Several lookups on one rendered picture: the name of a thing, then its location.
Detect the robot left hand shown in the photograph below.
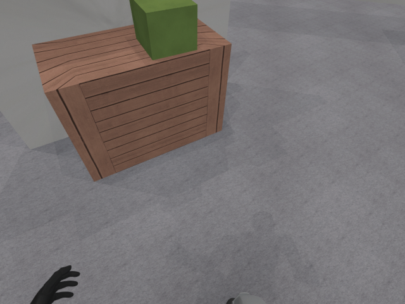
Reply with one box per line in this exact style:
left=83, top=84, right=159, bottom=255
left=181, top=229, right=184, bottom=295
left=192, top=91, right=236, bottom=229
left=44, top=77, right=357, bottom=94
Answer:
left=30, top=265, right=80, bottom=304

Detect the carton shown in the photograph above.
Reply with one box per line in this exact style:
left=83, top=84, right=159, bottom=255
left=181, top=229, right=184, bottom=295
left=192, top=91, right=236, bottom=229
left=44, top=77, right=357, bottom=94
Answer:
left=129, top=0, right=197, bottom=60

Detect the right robot shin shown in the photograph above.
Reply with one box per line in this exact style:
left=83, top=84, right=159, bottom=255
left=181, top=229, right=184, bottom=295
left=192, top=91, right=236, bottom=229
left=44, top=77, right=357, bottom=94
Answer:
left=234, top=293, right=249, bottom=300

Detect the pedestal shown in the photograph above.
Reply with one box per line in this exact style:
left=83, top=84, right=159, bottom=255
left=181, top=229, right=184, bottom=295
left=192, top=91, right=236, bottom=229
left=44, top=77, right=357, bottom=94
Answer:
left=32, top=19, right=232, bottom=182

